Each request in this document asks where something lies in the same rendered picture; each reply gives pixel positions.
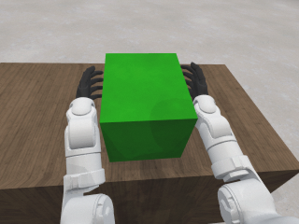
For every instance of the pedestal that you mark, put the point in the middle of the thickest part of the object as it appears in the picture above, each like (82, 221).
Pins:
(34, 99)

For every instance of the robot left forearm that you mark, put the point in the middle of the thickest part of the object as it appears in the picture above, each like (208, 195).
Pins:
(82, 148)

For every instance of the carton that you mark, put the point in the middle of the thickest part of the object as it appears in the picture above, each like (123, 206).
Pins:
(147, 111)

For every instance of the robot left upper arm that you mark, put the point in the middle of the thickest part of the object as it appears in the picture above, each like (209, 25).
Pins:
(89, 209)

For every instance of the robot right forearm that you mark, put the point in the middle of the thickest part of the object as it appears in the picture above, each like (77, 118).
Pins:
(228, 161)

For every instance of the robot right hand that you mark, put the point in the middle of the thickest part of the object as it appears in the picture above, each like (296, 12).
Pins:
(197, 80)

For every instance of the robot right upper arm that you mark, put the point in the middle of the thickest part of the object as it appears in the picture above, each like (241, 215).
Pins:
(248, 202)

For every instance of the robot left hand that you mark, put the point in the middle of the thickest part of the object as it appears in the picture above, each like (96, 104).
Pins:
(84, 87)

